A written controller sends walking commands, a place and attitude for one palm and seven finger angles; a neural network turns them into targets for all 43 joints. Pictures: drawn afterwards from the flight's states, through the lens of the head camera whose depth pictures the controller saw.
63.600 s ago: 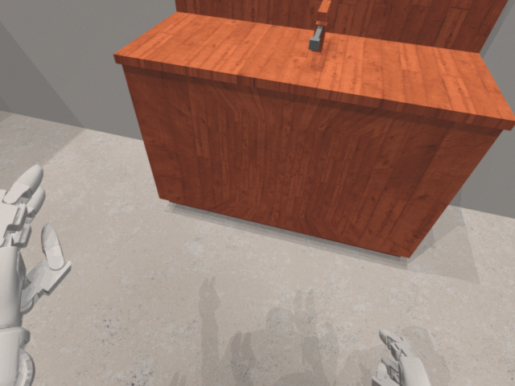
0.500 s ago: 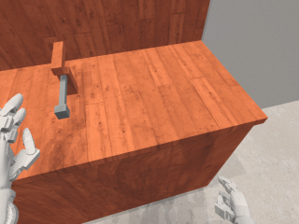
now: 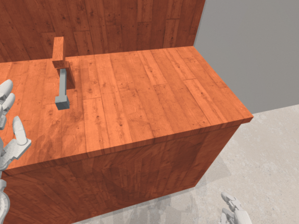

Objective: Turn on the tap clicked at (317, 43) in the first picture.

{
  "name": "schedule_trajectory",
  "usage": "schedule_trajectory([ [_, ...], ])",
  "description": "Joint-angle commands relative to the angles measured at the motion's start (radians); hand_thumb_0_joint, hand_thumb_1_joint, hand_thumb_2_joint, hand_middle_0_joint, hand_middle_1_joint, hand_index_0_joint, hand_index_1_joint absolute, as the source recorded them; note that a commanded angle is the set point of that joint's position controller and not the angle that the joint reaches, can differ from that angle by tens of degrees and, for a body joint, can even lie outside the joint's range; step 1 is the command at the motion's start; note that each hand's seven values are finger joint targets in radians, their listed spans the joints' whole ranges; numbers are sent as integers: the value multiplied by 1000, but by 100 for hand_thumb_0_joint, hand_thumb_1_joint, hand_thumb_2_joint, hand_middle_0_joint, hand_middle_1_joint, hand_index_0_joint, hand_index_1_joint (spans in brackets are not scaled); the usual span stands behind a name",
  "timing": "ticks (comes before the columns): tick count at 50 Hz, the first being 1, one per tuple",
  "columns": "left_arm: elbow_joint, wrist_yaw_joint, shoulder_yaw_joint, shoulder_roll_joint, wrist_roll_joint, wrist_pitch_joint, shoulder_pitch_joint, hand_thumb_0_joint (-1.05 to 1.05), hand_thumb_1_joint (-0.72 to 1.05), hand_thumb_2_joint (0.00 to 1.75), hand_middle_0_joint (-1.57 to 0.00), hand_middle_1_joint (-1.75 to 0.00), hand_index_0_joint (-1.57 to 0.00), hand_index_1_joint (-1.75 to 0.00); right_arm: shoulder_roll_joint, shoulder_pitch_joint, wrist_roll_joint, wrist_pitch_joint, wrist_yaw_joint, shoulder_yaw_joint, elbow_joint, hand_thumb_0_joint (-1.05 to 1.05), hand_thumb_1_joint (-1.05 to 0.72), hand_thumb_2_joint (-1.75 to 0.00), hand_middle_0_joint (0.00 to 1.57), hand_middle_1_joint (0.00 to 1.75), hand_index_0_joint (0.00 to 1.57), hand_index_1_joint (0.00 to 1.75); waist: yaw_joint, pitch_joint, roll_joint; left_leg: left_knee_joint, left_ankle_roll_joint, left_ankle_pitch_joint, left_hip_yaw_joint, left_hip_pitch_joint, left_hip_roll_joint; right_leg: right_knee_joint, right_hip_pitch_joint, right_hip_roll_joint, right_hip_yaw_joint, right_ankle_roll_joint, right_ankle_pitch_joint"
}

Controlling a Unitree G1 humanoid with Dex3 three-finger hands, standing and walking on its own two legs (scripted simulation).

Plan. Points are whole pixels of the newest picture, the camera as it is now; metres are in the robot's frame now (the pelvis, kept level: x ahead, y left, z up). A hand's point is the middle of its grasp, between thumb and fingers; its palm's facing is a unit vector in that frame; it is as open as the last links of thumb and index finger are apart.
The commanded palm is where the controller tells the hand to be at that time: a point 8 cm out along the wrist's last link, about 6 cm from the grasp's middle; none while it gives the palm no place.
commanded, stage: come to a stop and stand still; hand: left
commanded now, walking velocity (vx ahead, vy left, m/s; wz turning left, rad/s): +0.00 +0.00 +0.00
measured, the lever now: (62, 102) +0.37 +0.28 +0.12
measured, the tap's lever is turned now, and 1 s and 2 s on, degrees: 0 0 0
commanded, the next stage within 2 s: look again from close up in 0.80 s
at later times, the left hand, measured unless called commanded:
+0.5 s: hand (26, 133) +0.24 +0.29 +0.15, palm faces +0.40 -0.84 -0.38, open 7.4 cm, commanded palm +0.19 +0.31 +0.18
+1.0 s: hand (25, 132) +0.24 +0.29 +0.16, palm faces +0.42 -0.84 -0.33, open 7.4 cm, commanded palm +0.18 +0.31 +0.18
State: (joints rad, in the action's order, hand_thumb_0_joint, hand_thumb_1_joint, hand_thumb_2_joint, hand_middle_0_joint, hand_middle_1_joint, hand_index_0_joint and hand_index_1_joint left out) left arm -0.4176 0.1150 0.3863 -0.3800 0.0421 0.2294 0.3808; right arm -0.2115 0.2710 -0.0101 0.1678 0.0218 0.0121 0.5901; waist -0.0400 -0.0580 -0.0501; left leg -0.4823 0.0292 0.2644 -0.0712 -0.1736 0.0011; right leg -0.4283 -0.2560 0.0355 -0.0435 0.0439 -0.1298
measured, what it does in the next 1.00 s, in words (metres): stands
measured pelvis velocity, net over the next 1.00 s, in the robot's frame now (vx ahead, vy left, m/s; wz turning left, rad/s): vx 0.02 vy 0.03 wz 0.01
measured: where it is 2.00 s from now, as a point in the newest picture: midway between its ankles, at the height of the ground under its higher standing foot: outside the picture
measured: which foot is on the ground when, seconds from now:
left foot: down 0.00-1.00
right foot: down 0.00-1.00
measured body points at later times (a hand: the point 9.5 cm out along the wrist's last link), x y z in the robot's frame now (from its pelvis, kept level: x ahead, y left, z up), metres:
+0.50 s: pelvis +0.03 +0.03 +0.00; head +0.05 +0.05 +0.45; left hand +0.21 +0.33 +0.17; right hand +0.20 -0.19 -0.08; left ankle +0.00 +0.10 -0.74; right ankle +0.07 -0.09 -0.74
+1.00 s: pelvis +0.02 +0.03 +0.00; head +0.05 +0.06 +0.45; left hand +0.21 +0.33 +0.18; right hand +0.21 -0.18 -0.07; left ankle +0.00 +0.10 -0.74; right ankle +0.07 -0.09 -0.74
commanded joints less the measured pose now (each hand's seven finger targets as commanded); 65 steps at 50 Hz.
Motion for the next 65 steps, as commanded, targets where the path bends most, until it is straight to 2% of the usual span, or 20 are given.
schedule_trajectory([
  [1, -191, -1, -9, -86, -12, 64, -100, 0, 90, 90, -20, -30, -20, -30, -121, -105, -4, 84, 2, -40, -151, 0, -90, -90, 20, 30, 20, 30, 10, 94, 90, 150, 19, 147, 84, -109, 66, 97, 108, -81, 153, -25, -210],
  [5, -155, 0, 22, -117, -20, 46, -103, 0, 90, 90, -20, -30, -20, -30, -123, -116, -7, 77, -3, -41, -146, 0, -90, -90, 20, 30, 20, 30, 9, 50, 33, 142, 4, 44, 83, -89, 63, 111, 70, -72, 160, -24, -137],
  [6, -424, 0, 519, -860, -167, 142, -1140, 0, 90, 90, -20, -30, -20, -30, -167, -53, 58, 106, 5, -28, -118, 0, -90, -90, 20, 30, 20, 30, 20, -88, 74, 79, 13, -8, 23, -249, 73, 65, 7, -60, 140, -77, -44],
  [7, 176, -46, 180, -283, -56, 114, -564, 0, 90, 90, -20, -30, -20, -30, -41, -112, 5, 86, 14, -2, -81, 0, -90, -90, 20, 30, 20, 30, 18, 132, 104, 115, 15, -61, 103, -110, 58, 39, 25, -132, 136, -1, -103],
  [8, 95, -34, 139, -216, -14, 107, -262, 0, 90, 90, -20, -30, -20, -30, -82, -88, 2, 88, 12, -37, -126, 0, -90, -90, 20, 30, 20, 30, -19, 53, 137, 125, -9, -35, 82, -86, 68, 92, 55, -112, 221, 9, -50],
  [9, 70, -36, 69, -134, -1, 94, -209, 0, 90, 90, -20, -30, -20, -30, -108, -79, -3, 83, 0, -44, -144, 0, -90, -90, 20, 30, 20, 30, 4, 109, 192, 142, -9, 13, 81, -80, 55, 56, 115, -116, 210, 16, -54],
  [10, -4, -47, -4, -58, 17, 100, -179, 0, 90, 90, -20, -30, -20, -30, -94, -125, -18, 81, -16, -40, -154, 0, -90, -90, 20, 30, 20, 30, 6, 146, 288, 157, -6, -14, 77, -52, 72, -21, 123, -103, 142, 10, -11],
  [12, -145, -35, 16, -104, 13, 107, -94, 0, 90, 90, -20, -30, -20, -30, -111, -121, -10, 73, -32, -43, -171, 0, -90, -90, 20, 30, 20, 30, -9, 147, 252, 186, 20, 30, 115, -162, 117, -75, 197, -93, 104, -11, -26],
  [14, -200, -27, 26, -120, 11, 98, -14, 0, 90, 90, -20, -30, -20, -30, -107, -118, -15, 72, -39, -42, -185, 0, -90, -90, 20, 30, 20, 30, -11, 144, 68, 177, 19, 17, 117, -197, 111, -67, 229, -83, 94, -24, -7],
  [18, -210, -5, 137, -195, 19, 83, -4, 0, 90, 90, -20, -30, -20, -30, -111, -130, -13, 67, -17, -50, -188, 0, -90, -90, 20, 30, 20, 30, 5, 164, -98, 119, -7, -96, 114, -115, 92, -27, 181, -93, 98, -28, 75],
  [19, -207, -3, 146, -197, 21, 82, -25, 0, 90, 90, -20, -30, -20, -30, -109, -133, -12, 65, -7, -50, -184, 0, -90, -90, 20, 30, 20, 30, 9, 161, -88, 105, -12, -114, 108, -88, 83, -15, 159, -102, 116, -23, 99],
  [20, -239, 3, 182, -236, 19, 81, -69, 0, 90, 90, -20, -30, -20, -30, -113, -150, -10, 62, -1, -45, -178, 0, -90, -90, 20, 30, 20, 30, 15, 159, -17, 101, -21, -150, 97, -61, 75, -26, 143, -99, 113, -20, 126],
  [25, -277, -1, 78, -155, 7, 80, -183, 0, 90, 90, -20, -30, -20, -30, -100, -159, -12, 66, 6, -38, -161, 0, -90, -90, 20, 30, 20, 30, 20, 166, 197, 80, -44, -347, 83, 28, 87, -63, 131, -93, 93, -13, 223],
  [31, -274, 6, 20, -97, -6, 58, -93, 0, 90, 90, -20, -30, -20, -30, -115, -148, -8, 51, -10, -50, -160, 0, -90, -90, 20, 30, 20, 30, 21, 174, 130, 67, -62, -434, 89, 24, 95, -58, 159, -84, 61, -11, 229],
  [35, -252, 14, 113, -157, -1, 45, -8, 0, 90, 90, -20, -30, -20, -30, -111, -164, -11, 21, -7, -51, -180, 0, -90, -90, 20, 30, 20, 30, 15, 150, 95, 85, -67, -375, 86, -24, 95, -47, 180, -78, 62, -12, 223],
  [36, -228, 10, 95, -129, 4, 45, 5, 0, 90, 90, -20, -30, -20, -30, -110, -156, -8, 10, -5, -49, -183, 0, -90, -90, 20, 30, 20, 30, 19, 143, 79, 87, -64, -351, 88, -49, 95, -39, 192, -83, 55, -12, 218],
  [45, -336, 8, 66, -138, 1, 43, -92, 0, 90, 90, -20, -30, -20, -30, -109, -173, -11, 18, 8, -45, -194, 0, -90, -90, 20, 30, 20, 30, 18, 151, 154, 113, -49, -263, 76, -18, 91, -33, 190, -75, 73, -19, 205],
  [53, -277, 16, 59, -126, -5, 34, -72, 0, 90, 90, -20, -30, -20, -30, -119, -156, -7, 18, 7, -52, -181, 0, -90, -90, 20, 30, 20, 30, 13, 123, 110, 144, -49, -152, 106, -72, 90, -12, 208, -82, 81, -19, 132],
  [59, -231, 13, 67, -126, -6, 31, -47, 0, 90, 90, -20, -30, -20, -30, -114, -151, -7, 13, 11, -48, -180, 0, -90, -90, 20, 30, 20, 30, 13, 77, 79, 172, -14, 9, 106, -142, 92, 24, 204, -83, 96, -25, 34],
  [65, -288, 14, 79, -147, -9, 34, -58, 0, 90, 90, -20, -30, -20, -30, -115, -169, -8, 26, 11, -47, -177, 0, -90, -90, 20, 30, 20, 30, 14, 105, 87, 153, -10, -13, 95, -93, 73, 45, 184, -81, 113, -22, 46],
])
